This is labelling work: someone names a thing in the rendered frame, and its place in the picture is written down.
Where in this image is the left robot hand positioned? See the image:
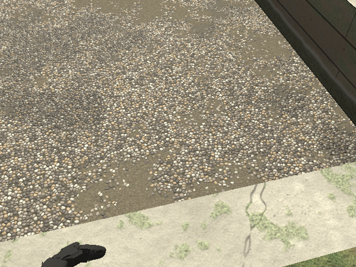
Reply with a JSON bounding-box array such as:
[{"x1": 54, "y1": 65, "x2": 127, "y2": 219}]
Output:
[{"x1": 41, "y1": 242, "x2": 106, "y2": 267}]

